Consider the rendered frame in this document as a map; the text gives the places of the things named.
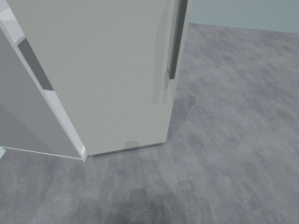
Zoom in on handle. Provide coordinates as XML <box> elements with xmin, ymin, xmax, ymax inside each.
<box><xmin>167</xmin><ymin>0</ymin><xmax>188</xmax><ymax>79</ymax></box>

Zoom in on fridge door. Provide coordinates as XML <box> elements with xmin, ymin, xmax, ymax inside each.
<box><xmin>7</xmin><ymin>0</ymin><xmax>193</xmax><ymax>156</ymax></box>

